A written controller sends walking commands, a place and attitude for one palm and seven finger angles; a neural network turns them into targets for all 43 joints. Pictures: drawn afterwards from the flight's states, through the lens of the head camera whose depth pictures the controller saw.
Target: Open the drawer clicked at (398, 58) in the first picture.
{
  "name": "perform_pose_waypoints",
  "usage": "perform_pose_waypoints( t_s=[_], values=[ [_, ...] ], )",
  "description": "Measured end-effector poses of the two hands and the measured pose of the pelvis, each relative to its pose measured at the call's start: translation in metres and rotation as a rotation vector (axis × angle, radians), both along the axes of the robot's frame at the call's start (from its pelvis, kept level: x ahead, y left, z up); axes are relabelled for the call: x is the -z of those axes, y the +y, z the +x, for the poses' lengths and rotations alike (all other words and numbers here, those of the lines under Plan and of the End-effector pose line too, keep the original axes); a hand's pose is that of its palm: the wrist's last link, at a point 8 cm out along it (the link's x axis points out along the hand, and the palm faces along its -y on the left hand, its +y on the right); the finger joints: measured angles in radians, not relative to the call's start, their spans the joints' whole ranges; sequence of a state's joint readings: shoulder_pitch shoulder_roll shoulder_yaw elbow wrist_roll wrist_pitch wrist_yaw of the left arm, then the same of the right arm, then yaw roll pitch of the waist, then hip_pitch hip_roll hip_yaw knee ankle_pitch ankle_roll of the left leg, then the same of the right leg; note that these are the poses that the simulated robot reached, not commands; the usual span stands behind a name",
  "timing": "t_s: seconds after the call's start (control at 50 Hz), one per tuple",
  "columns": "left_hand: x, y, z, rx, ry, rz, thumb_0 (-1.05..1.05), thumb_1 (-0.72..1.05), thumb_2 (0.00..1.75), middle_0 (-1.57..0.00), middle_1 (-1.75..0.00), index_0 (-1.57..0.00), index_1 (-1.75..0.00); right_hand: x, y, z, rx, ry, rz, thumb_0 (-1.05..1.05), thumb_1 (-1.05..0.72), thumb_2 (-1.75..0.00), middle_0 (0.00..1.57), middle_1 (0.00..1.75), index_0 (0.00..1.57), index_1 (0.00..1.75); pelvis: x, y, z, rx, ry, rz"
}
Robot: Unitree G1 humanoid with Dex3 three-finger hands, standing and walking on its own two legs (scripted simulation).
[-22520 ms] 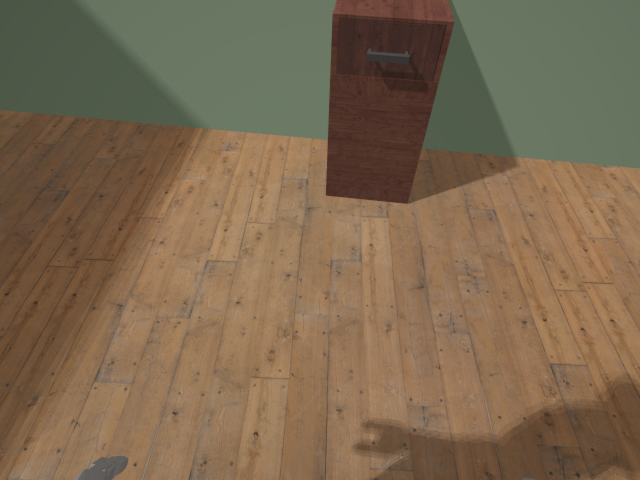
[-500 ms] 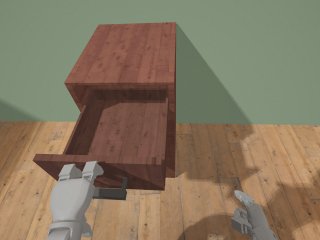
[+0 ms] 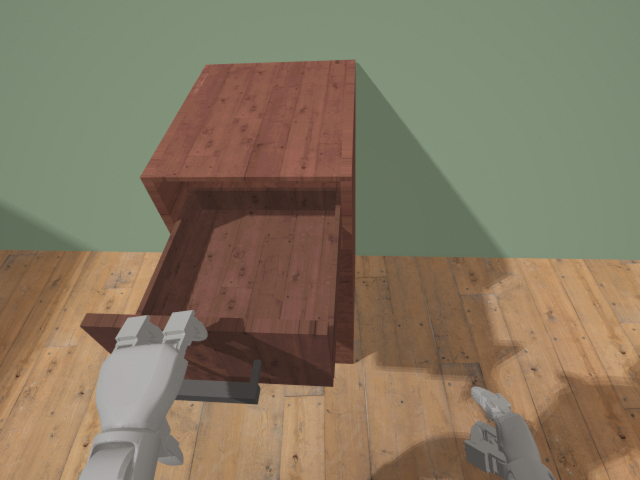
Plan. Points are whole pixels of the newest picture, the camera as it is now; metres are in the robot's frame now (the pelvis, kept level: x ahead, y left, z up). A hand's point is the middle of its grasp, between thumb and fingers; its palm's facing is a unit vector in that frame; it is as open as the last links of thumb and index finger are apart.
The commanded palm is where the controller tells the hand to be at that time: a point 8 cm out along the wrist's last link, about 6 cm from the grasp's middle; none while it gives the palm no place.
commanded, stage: lift the hand off the handle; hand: left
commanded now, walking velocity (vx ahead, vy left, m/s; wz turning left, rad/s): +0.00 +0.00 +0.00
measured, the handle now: (213, 377) +0.26 +0.20 -0.06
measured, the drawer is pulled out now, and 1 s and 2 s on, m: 0.29 0.29 0.29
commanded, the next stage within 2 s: draw the hand back to the body in 0.84 s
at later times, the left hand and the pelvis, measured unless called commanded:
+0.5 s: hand (161, 365) +0.22 +0.22 +0.06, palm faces +0.07 -0.11 -0.99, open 13.9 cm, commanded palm +0.18 +0.21 +0.12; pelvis +0.01 +0.00 +0.01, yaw +0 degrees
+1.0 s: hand (150, 366) +0.21 +0.22 +0.08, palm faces +0.06 -0.13 -0.99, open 13.9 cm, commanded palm +0.18 +0.21 +0.14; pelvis +0.01 +0.01 +0.02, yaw +0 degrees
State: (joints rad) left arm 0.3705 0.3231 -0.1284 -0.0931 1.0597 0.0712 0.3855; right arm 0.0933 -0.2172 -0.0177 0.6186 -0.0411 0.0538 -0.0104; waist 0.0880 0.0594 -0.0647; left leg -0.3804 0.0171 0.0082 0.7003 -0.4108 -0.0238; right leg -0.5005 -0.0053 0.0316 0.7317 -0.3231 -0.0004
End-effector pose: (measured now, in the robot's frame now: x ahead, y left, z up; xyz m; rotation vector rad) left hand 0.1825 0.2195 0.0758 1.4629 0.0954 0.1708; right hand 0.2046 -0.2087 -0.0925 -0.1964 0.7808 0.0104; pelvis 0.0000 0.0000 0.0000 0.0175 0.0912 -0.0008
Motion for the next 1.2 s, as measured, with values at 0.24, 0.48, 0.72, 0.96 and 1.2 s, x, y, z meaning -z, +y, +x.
perform_pose_waypoints(
  t_s=[0.24,0.48,0.72,0.96,1.2],
  values=[
    [-0.018,-0.001,0.004,0.010,-0.004,-0.013,0.00,-0.49,0.30,-0.32,-1.20,-0.32,-1.20,-0.009,0.004,0.005,-0.011,-0.015,0.007,0.01,-0.90,-0.90,0.20,0.30,0.20,0.30,-0.007,0.001,0.001,0.000,-0.027,-0.002],
    [-0.035,0.000,0.012,0.013,-0.015,-0.009,0.00,-0.49,0.30,-0.32,-1.20,-0.32,-1.20,-0.014,0.012,0.012,-0.030,-0.014,0.028,0.01,-0.90,-0.90,0.20,0.30,0.20,0.30,-0.013,0.002,0.005,0.001,-0.046,-0.004],
    [-0.051,0.003,0.004,0.019,-0.012,-0.013,0.00,-0.49,0.30,-0.32,-1.20,-0.32,-1.20,-0.021,0.014,0.022,-0.053,-0.024,0.029,0.01,-0.90,-0.90,0.20,0.30,0.20,0.30,-0.017,0.003,0.009,0.000,-0.061,-0.009],
    [-0.055,0.003,0.004,0.030,-0.010,-0.029,0.00,-0.49,0.30,-0.32,-1.20,-0.32,-1.20,-0.026,0.021,0.025,-0.068,-0.034,0.039,0.01,-0.90,-0.90,0.20,0.30,0.20,0.30,-0.019,0.005,0.009,0.001,-0.067,-0.011],
    [-0.069,0.018,-0.001,-0.004,-0.030,-0.004,0.00,-0.49,0.30,-0.32,-1.20,-0.32,-1.20,-0.025,0.021,0.021,-0.058,-0.020,0.039,0.01,-0.90,-0.90,0.20,0.30,0.20,0.30,-0.020,0.006,0.010,0.001,-0.076,-0.014]
  ],
)
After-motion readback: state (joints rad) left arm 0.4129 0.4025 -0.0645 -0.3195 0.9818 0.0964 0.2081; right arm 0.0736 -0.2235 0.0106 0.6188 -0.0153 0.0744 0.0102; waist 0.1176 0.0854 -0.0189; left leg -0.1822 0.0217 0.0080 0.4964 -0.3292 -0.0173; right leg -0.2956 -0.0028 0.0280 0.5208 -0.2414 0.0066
